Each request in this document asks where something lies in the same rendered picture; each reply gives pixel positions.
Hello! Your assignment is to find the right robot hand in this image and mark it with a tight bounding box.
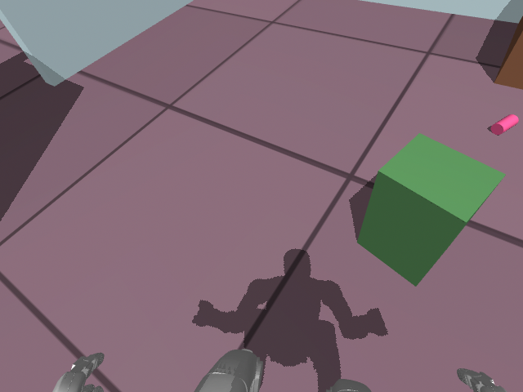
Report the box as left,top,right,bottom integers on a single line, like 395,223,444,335
457,368,507,392

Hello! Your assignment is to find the left robot hand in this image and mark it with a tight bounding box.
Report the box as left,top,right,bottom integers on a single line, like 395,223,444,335
52,353,104,392

